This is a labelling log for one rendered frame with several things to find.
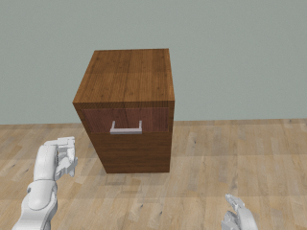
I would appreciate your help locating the cabinet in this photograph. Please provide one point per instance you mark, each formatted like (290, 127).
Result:
(129, 78)

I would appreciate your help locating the handle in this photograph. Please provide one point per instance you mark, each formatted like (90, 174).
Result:
(114, 130)

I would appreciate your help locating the drawer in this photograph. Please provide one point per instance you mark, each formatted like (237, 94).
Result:
(100, 120)

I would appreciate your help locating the robot left forearm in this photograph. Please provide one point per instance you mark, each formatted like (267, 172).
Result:
(38, 206)

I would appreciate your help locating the right robot hand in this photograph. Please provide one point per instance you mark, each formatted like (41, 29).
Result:
(244, 219)

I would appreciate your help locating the left robot hand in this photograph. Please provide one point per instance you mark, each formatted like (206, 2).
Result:
(56, 158)

